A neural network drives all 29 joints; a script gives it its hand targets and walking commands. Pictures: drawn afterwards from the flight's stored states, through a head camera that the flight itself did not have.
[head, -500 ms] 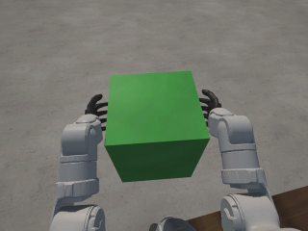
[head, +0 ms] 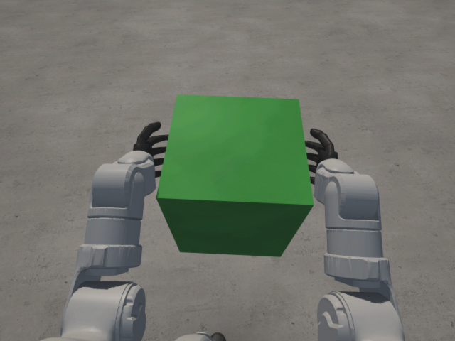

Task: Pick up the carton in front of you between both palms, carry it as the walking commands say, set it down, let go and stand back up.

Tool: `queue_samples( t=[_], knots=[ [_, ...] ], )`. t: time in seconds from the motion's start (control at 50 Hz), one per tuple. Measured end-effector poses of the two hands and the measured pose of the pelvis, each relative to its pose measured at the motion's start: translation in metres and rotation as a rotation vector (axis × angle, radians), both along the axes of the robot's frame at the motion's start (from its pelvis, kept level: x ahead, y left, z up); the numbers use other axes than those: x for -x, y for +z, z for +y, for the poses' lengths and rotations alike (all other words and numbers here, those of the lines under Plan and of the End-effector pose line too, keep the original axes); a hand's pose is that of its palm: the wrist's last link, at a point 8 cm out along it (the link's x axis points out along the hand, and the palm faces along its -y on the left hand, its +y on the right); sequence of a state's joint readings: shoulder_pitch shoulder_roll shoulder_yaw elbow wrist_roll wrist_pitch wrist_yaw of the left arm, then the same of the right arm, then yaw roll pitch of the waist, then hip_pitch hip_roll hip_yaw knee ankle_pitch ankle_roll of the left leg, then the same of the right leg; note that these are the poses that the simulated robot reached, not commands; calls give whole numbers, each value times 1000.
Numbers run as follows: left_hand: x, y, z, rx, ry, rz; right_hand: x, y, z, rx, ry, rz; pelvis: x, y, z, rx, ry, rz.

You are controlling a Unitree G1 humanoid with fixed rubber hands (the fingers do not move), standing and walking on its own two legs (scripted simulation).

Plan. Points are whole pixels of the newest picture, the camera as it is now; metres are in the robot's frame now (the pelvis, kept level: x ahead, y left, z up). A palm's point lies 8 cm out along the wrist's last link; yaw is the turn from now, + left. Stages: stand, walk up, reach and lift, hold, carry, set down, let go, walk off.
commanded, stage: carry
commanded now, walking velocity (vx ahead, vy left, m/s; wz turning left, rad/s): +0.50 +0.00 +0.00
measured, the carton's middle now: (233, 183) +0.38 +0.02 +0.05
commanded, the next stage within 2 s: none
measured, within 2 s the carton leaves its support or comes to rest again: neither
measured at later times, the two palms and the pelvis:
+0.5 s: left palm (193, 70) +0.67 +0.13 +0.11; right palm (315, 71) +0.69 -0.16 +0.11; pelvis +0.33 -0.02 +0.00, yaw +2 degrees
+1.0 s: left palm (184, 40) +0.88 +0.19 +0.08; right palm (284, 42) +0.88 -0.11 +0.09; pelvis +0.62 +0.04 +0.01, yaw -1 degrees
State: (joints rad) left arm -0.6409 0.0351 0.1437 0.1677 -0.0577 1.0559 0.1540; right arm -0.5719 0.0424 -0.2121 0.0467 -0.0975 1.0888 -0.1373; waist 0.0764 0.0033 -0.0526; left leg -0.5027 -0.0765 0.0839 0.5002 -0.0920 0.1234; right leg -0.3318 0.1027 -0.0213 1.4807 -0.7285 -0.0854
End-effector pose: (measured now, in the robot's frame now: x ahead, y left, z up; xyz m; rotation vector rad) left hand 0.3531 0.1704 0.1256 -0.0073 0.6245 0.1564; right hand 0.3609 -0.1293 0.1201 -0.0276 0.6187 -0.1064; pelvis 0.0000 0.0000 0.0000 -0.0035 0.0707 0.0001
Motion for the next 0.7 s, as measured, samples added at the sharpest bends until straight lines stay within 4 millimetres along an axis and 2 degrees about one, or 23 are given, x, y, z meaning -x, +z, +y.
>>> queue_samples(
  t=[0.04,0.12,0.18,0.24,0.34,0.42,0.48,0.6,0.7],
  knots=[
    [-30,-19,-8,-1,-35,50,-21,-18,-8,7,-27,50,-23,-6,6,-5,8,11],
    [-78,-47,-27,20,-85,152,-49,-44,-27,-5,-100,153,-69,-3,14,5,1,16],
    [-113,-58,-37,39,-99,173,-78,-50,-36,-10,-138,172,-104,1,16,12,-5,19],
    [-149,-60,-42,49,-96,162,-116,-48,-41,-19,-152,160,-142,5,13,16,-6,23],
    [-215,-49,-44,49,-68,104,-194,-35,-44,-27,-127,103,-215,6,2,14,-3,28],
    [-276,-32,-44,25,-34,31,-268,-22,-44,-29,-73,32,-282,-5,-11,1,15,11],
    [-312,-22,-39,-2,-5,34,-315,-16,-39,-28,-23,36,-315,-1,-18,10,28,14],
    [-352,-7,-21,12,77,105,-378,-1,-19,-32,42,109,-378,25,-26,-38,48,24],
    [-391,8,-11,29,108,87,-414,5,-10,-68,26,94,-433,34,-18,-55,42,23]
  ],
)
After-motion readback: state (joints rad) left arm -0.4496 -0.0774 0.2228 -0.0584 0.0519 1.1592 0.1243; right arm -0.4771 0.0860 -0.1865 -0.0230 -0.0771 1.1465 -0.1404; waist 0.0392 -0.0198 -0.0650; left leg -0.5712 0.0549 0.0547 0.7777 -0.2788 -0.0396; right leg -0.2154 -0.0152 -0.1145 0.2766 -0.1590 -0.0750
